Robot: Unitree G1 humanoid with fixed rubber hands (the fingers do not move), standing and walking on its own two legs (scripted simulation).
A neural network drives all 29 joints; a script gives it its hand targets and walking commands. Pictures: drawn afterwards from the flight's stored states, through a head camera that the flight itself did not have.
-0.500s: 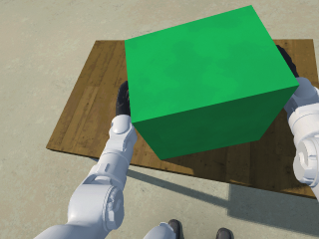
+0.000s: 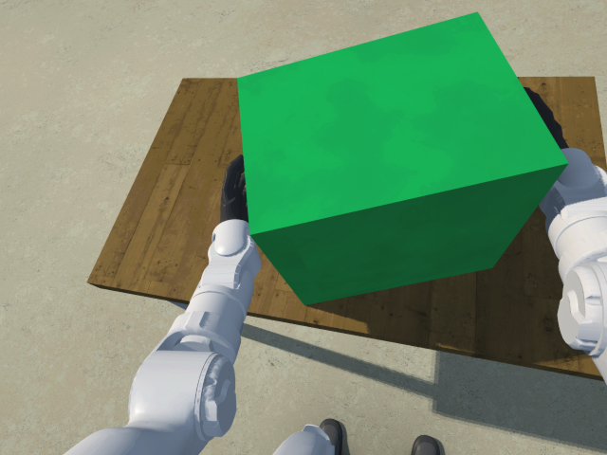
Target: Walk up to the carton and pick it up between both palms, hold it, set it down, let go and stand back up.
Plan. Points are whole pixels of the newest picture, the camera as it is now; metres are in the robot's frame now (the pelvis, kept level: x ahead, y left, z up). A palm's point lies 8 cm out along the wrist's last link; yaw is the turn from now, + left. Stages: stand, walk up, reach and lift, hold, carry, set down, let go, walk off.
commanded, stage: reach and lift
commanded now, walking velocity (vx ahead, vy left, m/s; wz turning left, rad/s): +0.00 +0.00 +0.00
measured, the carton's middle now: (377, 182) +0.47 +0.05 +0.00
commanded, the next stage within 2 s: none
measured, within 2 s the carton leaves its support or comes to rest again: leaves its support in 0.58 s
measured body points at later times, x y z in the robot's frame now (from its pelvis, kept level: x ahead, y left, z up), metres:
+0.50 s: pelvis +0.00 +0.00 +0.00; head +0.12 -0.04 +0.43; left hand +0.38 +0.24 +0.02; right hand +0.52 -0.13 +0.04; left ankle -0.01 +0.13 -0.72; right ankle +0.02 -0.12 -0.72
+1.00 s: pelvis -0.02 +0.00 +0.00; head +0.05 -0.03 +0.45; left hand +0.37 +0.23 +0.06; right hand +0.49 -0.14 +0.10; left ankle -0.01 +0.13 -0.72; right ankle +0.02 -0.12 -0.72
